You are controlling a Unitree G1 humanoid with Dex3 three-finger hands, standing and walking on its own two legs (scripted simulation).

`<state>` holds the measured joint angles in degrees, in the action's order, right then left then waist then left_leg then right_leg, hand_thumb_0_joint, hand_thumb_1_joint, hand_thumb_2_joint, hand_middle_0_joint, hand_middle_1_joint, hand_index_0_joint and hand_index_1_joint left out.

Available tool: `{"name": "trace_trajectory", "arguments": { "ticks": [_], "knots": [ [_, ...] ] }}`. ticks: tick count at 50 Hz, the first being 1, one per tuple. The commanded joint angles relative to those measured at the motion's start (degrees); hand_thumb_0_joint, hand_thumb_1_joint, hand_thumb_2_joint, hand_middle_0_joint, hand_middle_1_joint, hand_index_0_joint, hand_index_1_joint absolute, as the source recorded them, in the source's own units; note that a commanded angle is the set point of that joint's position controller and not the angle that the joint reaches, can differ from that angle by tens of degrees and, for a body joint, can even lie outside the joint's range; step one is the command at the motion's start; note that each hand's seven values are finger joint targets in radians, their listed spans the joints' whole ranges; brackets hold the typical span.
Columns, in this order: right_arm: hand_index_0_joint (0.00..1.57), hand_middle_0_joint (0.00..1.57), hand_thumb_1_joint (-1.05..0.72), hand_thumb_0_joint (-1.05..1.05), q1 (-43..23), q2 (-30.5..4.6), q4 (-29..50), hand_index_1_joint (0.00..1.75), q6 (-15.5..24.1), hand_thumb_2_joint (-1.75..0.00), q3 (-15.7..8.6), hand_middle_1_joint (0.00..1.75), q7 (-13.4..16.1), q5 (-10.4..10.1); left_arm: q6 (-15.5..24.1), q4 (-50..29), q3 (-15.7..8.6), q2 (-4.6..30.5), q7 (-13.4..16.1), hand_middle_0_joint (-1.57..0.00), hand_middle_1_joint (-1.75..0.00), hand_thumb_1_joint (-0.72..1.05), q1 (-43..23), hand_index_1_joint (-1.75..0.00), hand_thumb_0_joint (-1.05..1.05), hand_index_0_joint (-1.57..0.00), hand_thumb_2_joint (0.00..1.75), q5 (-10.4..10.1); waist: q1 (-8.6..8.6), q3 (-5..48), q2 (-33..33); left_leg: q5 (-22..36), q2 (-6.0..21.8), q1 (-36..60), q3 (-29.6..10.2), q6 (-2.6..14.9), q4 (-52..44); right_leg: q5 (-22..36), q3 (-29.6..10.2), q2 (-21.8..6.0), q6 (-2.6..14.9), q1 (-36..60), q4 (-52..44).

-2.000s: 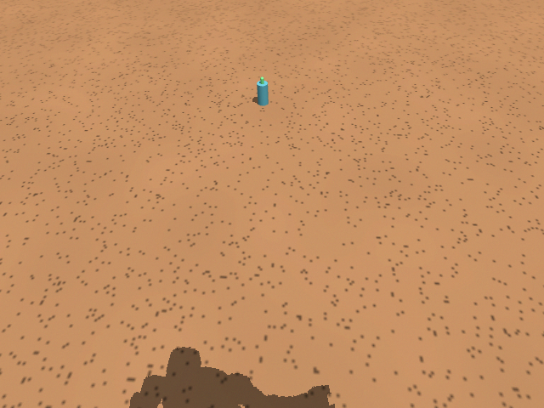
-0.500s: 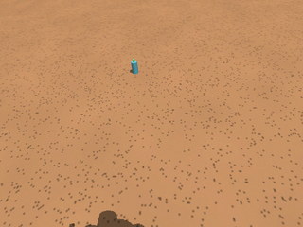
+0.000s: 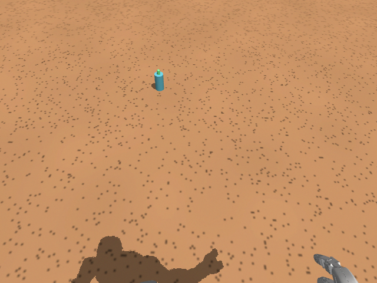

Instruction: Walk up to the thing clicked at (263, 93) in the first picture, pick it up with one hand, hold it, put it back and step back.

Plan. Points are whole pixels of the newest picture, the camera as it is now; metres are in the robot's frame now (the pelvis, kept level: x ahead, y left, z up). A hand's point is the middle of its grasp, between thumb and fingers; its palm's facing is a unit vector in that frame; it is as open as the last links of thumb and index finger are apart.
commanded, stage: walk up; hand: left
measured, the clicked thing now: (159, 79) +1.62 +0.20 -0.67
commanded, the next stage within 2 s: none
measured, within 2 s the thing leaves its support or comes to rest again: neither
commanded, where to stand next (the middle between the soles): +1.30 -0.01 m, yaw -2 degrees
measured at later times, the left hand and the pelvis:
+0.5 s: hand (123, 180) +0.39 +0.19 -0.10, palm faces -0.01 -0.91 -0.42, open 7.4 cm; pelvis +0.30 -0.08 +0.01, yaw -1 degrees
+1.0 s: hand (128, 129) +0.61 +0.21 -0.14, palm faces -0.04 -0.94 -0.35, open 7.4 cm; pelvis +0.56 -0.06 +0.01, yaw +1 degrees
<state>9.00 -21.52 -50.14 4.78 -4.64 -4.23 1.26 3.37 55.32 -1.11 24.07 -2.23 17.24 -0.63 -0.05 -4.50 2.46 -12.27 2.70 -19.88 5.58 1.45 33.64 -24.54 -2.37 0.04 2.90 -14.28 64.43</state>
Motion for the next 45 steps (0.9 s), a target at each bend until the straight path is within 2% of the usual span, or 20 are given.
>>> {"name": "trace_trajectory", "arguments": {
  "ticks": [1, 4, 9, 13, 16, 17, 18, 19, 20, 22, 24, 27, 32, 36, 39, 41, 42, 43, 44, 45],
  "knots": [
    [0.2, 0.2, -0.9, 0.0, 6.47, -15.9, 2.17, 0.3, 1.19, -0.9, -3.71, 0.3, 2.04, -1.63, 2.2, -5.24, -3.72, 11.9, -0.06, -0.2, -0.3, 0.9, 1.13, -0.3, 0.0, -0.2, 0.9, -1.07, 1.1, 5.24, -8.22, 11.48, 13.74, 15.52, -14.2, 9.45, -18.16, 7.4, -4.52, -4.72, -0.58, -16.5, 0.5],
    [0.2, 0.2, -0.9, 0.0, 3.25, -15.47, 4.49, 0.3, 2.17, -0.9, -3.19, 0.3, 1.78, -1.39, 1.2, -5.74, -3.74, 10.55, -1.57, -0.2, -0.3, 0.9, 1.09, -0.3, 0.0, -0.2, 0.9, -0.2, -1.0, 0.49, -8.14, 5.02, 14.37, 9.24, -9.62, 11.24, -22.24, 9.82, -1.6, -7.11, -2.74, -16.49, -7.16],
    [0.2, 0.2, -0.9, 0.0, 3.46, -17.15, 4.32, 0.3, 2.87, -0.9, -3.25, 0.3, 0.87, -1.16, 1.46, -8.3, -4.32, 10.28, -3.66, -0.2, -0.3, 0.9, -8.47, -0.3, 0.0, -0.2, 0.9, 0.86, 1.04, -3.73, -10.23, -4.24, 11.39, 5.76, -4.69, 9.61, -25.02, 21.16, 2.61, -8.37, -2.8, -12.47, -27.32],
    [0.2, 0.2, -0.9, 0.0, 4.72, -17.74, 3.69, 0.3, 2.07, -0.9, -3.48, 0.3, 1.08, -1.28, 1.62, -6.52, -5.17, 10.42, -3.28, -0.2, -0.3, 0.9, -7.51, -0.3, 0.0, -0.2, 0.9, 0.78, -0.24, 1.21, -8.16, 2.98, 12.09, 7.78, -4.4, 8.67, -17.76, 22.74, 6.17, -5.67, -1.13, -3.92, -29.58],
    [0.2, 0.2, -0.9, 0.0, 6.76, -15.05, 3.82, 0.3, 1.58, -0.9, -2.54, 0.3, 1.54, -0.79, 2.08, -2.88, -7.1, 13.68, -2.07, -0.2, -0.3, 0.9, 4.12, -0.3, 0.0, -0.2, 0.9, 0.96, -6.55, 9.91, 2.18, 14.57, 6.36, 4.75, 0.61, 4.99, 7.25, 15.23, 7.81, -2.38, 1.02, 15.85, -31.97],
    [0.2, 0.2, -0.9, 0.0, 10.96, -11.61, 3.79, 0.3, 1.45, -0.9, -1.33, 0.3, 1.48, -0.93, 2.44, -2.07, -8.61, 17.55, -1.18, -0.2, -0.3, 0.9, 10.86, -0.3, 0.0, -0.2, 0.9, 1.37, -8.88, 14.41, 12.94, 4.71, 0.5, -3.15, 2.34, 3.28, 24.17, 2.87, -2.64, -8.51, 2.19, 24.63, -37.25],
    [0.2, 0.2, -0.9, 0.0, 14.59, -10.36, 4.38, 0.3, 1.33, -0.9, -0.54, 0.3, 1.57, -1.5, 2.96, -3.46, -9.11, 21.96, -0.6, -0.2, -0.3, 0.9, 11.04, -0.3, 0.0, -0.2, 0.9, 1.05, -6.47, 14.43, 18.37, -16.26, -4.85, -15.99, -0.73, 0.73, 35.56, 1.67, -31.15, -24.02, 7.84, 30.76, -46.33],
    [0.2, 0.2, -0.9, 0.0, 11.42, -16.1, 3.15, 0.3, 0.94, -0.9, -1.62, 0.3, 2.31, -1.31, 2.73, -3.99, -9.08, 22.47, -0.24, -0.2, -0.3, 0.9, 8.67, -0.3, 0.0, -0.2, 0.9, -0.18, -7.35, 13.54, 14.16, -17.53, -2.04, -19.29, -5.21, 0.64, 40.46, 1.39, -38.98, -26.76, 11.76, 29.2, -49.94],
    [0.2, 0.2, -0.9, 0.0, 7.97, -17.25, 2.57, 0.3, 0.84, -0.9, -1.96, 0.3, 2.53, -1.23, 2.66, -5.55, -8.6, 20.67, 0.12, -0.2, -0.3, 0.9, 5.05, -0.3, 0.0, -0.2, 0.9, -0.56, -6.47, 9.81, 8.08, -13.96, 0.48, -19.1, -8.46, 0.78, 41.99, 4.11, -34.53, -25.41, 12.52, 22.63, -50.21],
    [0.2, 0.2, -0.9, 0.0, 6.32, -14.24, 1.8, 0.3, 0.46, -0.9, -1.49, 0.3, 2.18, -2.43, 3.16, -6.05, -7.05, 16.9, 0.8, -0.2, -0.3, 0.9, 0.76, -0.3, 0.0, -0.2, 0.9, -0.35, -3.19, 5.2, 4.3, -6.09, 2.08, -13.84, -11.68, 1.82, 37.92, 19.36, -15.61, -18.22, 8.02, 11.46, -47.89],
    [0.2, 0.2, -0.9, 0.0, 10.23, -12.69, 0.71, 0.3, -0.58, -0.9, -1.18, 0.3, 1.49, -2.17, 3.54, -6.23, -6.12, 14.32, 0.77, -0.2, -0.3, 0.9, -1.94, -0.3, 0.0, -0.2, 0.9, -0.28, -0.05, 3.33, 6.73, -2.04, 2.27, -8.05, -10.34, 1.38, 31.12, 23.93, -4.93, -12.65, 3.89, 3.85, -48.52],
    [0.2, 0.2, -0.9, 0.0, 8.63, -11.92, 0.99, 0.3, -1.63, -0.9, -1.59, 0.3, 0.62, -1.15, 4.34, -7.73, -5.73, 13.56, 0.6, -0.2, -0.3, 0.9, -0.79, -0.3, 0.0, -0.2, 0.9, 0.1, 0.03, 2.67, 4.66, 1.28, 1.47, -10.5, -9.25, -0.84, 26.15, 26.78, -1.15, -13.41, 7.13, 4.59, -50.37],
    [0.2, 0.2, -0.9, 0.0, -1.68, -11.33, 4.56, 0.3, -1.77, -0.9, -1.6, 0.3, -0.74, -0.27, 4.64, -8.3, -6.47, 14.84, 0.7, -0.2, -0.3, 0.9, 0.8, -0.3, 0.0, -0.2, 0.9, 0.94, -2.16, -0.7, 2.61, 5.74, 2.1, -12.98, -7.29, -2.51, 9.5, 20.98, 1.37, -13.78, 6.47, 6.49, -53.34],
    [0.2, 0.2, -0.9, 0.0, -4.77, -10.48, 5.5, 0.3, -0.84, -0.9, -1.46, 0.3, -1.52, -0.12, 4.06, -8.03, -6.53, 15.09, 0.82, -0.2, -0.3, 0.9, 1.48, -0.3, 0.0, -0.2, 0.9, 1.07, -2.86, 1.72, 2.78, 10.26, 2.44, -5.85, -4.22, -0.15, -0.47, 25.72, 3.63, -14.28, 5.9, 10.05, -49.15],
    [0.2, 0.2, -0.9, 0.0, -1.83, -11.57, 4.48, 0.3, -0.79, -0.9, -2.33, 0.3, -1.23, 0.08, 3.35, -8.29, -6.46, 15.99, 1.19, -0.2, -0.3, 0.9, 1.26, -0.3, 0.0, -0.2, 0.9, 0.94, -0.91, 2.94, 0.98, 5.55, 1.2, 1.27, -2.91, 2.02, -2.46, 29.23, 2.47, -15.73, 6.44, 9.24, -43.38],
    [0.2, 0.2, -0.9, 0.0, 9.76, -14.87, 1.25, 0.3, -0.27, -0.9, -3.66, 0.3, -0.31, 1.38, 2.82, -8.91, -5.38, 13.83, 1.53, -0.2, -0.3, 0.9, 1.85, -0.3, 0.0, -0.2, 0.9, 0.49, 4.46, 9.5, -7.15, 3.22, -1.46, 16.76, -2.45, 4.98, -5.82, 34.99, 7.09, -10.45, 3.73, 5.55, -23.03],
    [0.2, 0.2, -0.9, 0.0, 15.47, -18.74, 0.52, 0.3, 0.0, -0.9, -5.24, 0.3, 0.44, 2.28, 2.53, -9.49, -3.89, 10.26, 1.56, -0.2, -0.3, 0.9, 5.16, -0.3, 0.0, -0.2, 0.9, -0.16, 6.37, 14.01, -16.19, -3.31, 7.32, 29.08, -15.65, 8.86, -7.99, 25.29, 8.49, -6.19, 1.34, -6.84, -7.25],
    [0.2, 0.2, -0.9, 0.0, 15.89, -21.84, 2.38, 0.3, 0.25, -0.9, -5.92, 0.3, 1.21, 1.86, 2.33, -9.66, -3.56, 8.11, 1.55, -0.2, -0.3, 0.9, 7.96, -0.3, 0.0, -0.2, 0.9, -1.01, 5.63, 16.4, -21.88, -3.63, 20.04, 39.21, -40.99, 14.61, -11.53, -5.14, 6.22, 3.56, -1.21, -22.92, 2.86],
    [0.2, 0.2, -0.9, 0.0, 14.83, -21.87, 2.37, 0.3, 0.11, -0.9, -6.19, 0.3, 1.42, -0.57, 1.93, -8.72, -4.28, 13.67, 2.4, -0.2, -0.3, 0.9, 4.85, -0.3, 0.0, -0.2, 0.9, -0.4, 6.1, 15.63, -16.55, -4.04, 22.66, 37.96, -45.44, 18.96, -14.23, -7.19, 1.07, -0.62, 0.65, -25.87, 7.55],
    [0.2, 0.2, -0.9, 0.0, 12.99, -19.52, 2.84, 0.3, -0.14, -0.9, -5.63, 0.3, 1.83, -1.48, 2.24, -8.66, -3.8, 14.79, 2.25, -0.2, -0.3, 0.9, 1.53, -0.3, 0.0, -0.2, 0.9, 0.17, 5.77, 11.6, -11.2, 2.79, 20.8, 32.0, -38.78, 17.71, -14.58, -4.21, -0.93, -2.44, 0.62, -25.75, 8.57]
  ]
}}
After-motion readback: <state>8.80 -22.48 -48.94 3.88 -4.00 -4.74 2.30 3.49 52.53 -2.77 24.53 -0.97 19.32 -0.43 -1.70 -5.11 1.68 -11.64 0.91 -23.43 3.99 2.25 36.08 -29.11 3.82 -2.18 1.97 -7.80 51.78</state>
